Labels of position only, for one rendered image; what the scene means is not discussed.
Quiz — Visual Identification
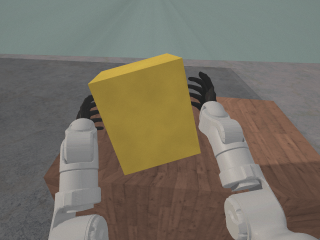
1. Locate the left robot upper arm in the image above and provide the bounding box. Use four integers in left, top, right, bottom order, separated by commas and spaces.
49, 214, 109, 240

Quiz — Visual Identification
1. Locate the right robot upper arm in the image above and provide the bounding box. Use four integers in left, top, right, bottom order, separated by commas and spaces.
224, 189, 319, 240

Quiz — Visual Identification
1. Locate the robot left hand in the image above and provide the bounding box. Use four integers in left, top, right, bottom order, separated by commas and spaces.
76, 95, 104, 130

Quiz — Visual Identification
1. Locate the robot right hand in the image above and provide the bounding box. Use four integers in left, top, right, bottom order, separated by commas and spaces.
187, 71, 217, 111

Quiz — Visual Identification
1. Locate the carton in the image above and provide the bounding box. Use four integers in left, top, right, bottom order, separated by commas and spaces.
88, 53, 201, 175

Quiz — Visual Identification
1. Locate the robot right forearm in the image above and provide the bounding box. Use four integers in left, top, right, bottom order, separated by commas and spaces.
198, 101, 287, 225

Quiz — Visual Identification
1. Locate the pedestal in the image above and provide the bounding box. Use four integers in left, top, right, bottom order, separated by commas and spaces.
43, 96, 320, 240

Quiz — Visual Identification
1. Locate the robot left forearm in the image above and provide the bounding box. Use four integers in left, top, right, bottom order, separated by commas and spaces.
48, 118, 101, 240

